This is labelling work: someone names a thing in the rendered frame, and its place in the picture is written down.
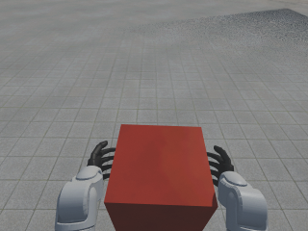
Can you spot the robot left hand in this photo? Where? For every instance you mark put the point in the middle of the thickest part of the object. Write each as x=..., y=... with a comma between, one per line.
x=97, y=160

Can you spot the right robot forearm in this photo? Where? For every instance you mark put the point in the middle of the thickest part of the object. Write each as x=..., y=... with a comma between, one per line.
x=246, y=208

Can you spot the left robot forearm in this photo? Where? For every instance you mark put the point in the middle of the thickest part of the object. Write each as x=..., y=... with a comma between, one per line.
x=77, y=202

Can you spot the carton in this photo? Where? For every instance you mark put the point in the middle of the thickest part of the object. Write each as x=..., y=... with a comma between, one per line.
x=160, y=179

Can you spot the robot right hand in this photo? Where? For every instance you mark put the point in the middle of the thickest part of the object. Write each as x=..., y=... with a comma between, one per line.
x=224, y=163

